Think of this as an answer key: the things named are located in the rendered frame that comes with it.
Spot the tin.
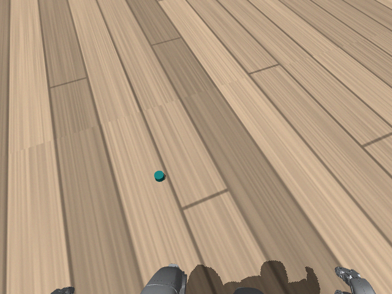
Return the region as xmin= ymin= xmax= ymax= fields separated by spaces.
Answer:
xmin=154 ymin=171 xmax=165 ymax=182

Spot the right robot hand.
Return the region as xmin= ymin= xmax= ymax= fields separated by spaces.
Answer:
xmin=334 ymin=267 xmax=376 ymax=294

